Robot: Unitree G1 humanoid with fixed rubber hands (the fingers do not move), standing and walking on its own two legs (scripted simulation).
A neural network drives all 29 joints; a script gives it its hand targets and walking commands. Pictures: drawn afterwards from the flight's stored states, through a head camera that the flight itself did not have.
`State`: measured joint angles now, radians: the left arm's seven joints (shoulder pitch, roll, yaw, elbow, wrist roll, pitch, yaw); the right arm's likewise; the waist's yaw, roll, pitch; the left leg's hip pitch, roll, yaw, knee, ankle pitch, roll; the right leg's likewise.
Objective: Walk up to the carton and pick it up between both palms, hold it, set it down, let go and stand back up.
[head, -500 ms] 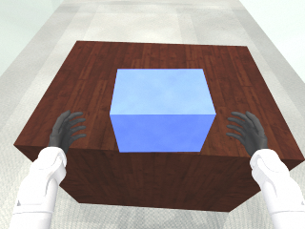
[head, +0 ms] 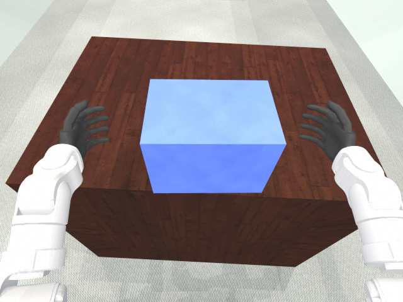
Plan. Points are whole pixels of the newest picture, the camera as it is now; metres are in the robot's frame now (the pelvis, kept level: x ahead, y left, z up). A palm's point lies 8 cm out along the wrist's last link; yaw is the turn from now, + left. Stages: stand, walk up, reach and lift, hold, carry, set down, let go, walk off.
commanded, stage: reach and lift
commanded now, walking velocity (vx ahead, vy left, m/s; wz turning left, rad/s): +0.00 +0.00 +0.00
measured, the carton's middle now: (208, 138) +0.46 -0.02 +0.04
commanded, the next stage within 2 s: none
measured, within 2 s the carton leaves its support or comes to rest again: neither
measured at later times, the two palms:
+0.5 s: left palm (74, 105) +0.43 +0.23 +0.16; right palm (333, 101) +0.44 -0.25 +0.16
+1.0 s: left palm (98, 154) +0.41 +0.22 +0.04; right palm (296, 144) +0.43 -0.21 +0.05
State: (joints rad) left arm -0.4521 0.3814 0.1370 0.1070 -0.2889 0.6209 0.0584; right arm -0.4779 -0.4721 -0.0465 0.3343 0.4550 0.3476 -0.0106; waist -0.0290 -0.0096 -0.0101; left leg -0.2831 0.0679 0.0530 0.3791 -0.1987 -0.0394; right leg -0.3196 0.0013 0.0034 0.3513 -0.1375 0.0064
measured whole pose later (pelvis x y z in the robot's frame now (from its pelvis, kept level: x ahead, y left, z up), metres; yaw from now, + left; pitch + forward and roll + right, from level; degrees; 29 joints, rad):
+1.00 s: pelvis +0.00 +0.00 -0.01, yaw +2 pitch +19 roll -2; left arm -0.67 0.29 0.00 0.78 -0.27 0.08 0.06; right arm -0.72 -0.34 -0.03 0.87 0.30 -0.02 -0.03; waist 0.00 0.05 -0.16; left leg -0.61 0.08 0.00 0.50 -0.22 -0.04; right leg -0.59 0.01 -0.04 0.39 -0.13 0.01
